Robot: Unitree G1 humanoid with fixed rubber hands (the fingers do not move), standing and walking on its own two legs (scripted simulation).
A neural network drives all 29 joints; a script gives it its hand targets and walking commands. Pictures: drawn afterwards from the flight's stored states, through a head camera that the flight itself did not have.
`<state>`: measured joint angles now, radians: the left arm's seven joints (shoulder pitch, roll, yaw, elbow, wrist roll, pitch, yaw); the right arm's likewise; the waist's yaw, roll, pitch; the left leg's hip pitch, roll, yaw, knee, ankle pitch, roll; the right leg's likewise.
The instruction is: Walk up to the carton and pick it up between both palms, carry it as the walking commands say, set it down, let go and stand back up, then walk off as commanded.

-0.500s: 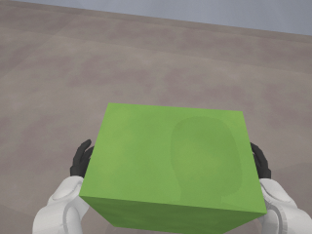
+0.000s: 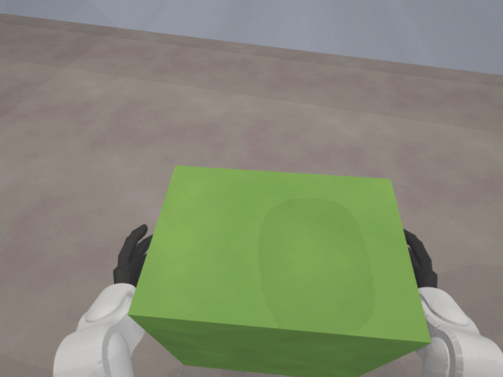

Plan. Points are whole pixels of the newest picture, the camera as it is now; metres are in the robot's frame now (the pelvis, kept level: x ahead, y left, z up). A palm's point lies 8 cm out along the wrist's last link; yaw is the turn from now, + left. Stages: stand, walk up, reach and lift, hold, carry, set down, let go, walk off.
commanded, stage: carry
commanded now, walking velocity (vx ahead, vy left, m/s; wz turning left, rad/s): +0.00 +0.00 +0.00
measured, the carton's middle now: (271, 286) +0.27 +0.00 +0.04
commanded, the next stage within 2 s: hold in 1.98 s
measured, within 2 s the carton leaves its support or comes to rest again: neither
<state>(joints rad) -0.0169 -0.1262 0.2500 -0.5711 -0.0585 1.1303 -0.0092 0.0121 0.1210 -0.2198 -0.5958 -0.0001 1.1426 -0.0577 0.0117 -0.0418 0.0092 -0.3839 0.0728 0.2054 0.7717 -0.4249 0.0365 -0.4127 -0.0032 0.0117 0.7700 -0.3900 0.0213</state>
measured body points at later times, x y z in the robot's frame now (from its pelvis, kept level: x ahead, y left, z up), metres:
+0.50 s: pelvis -0.02 +0.00 +0.00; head -0.02 +0.01 +0.45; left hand +0.24 +0.19 +0.09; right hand +0.24 -0.18 +0.09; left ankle -0.01 +0.09 -0.71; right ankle +0.00 -0.12 -0.71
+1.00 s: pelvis -0.02 +0.02 +0.01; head -0.02 +0.02 +0.46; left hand +0.24 +0.20 +0.08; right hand +0.24 -0.17 +0.08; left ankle -0.01 +0.09 -0.71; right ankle +0.00 -0.12 -0.71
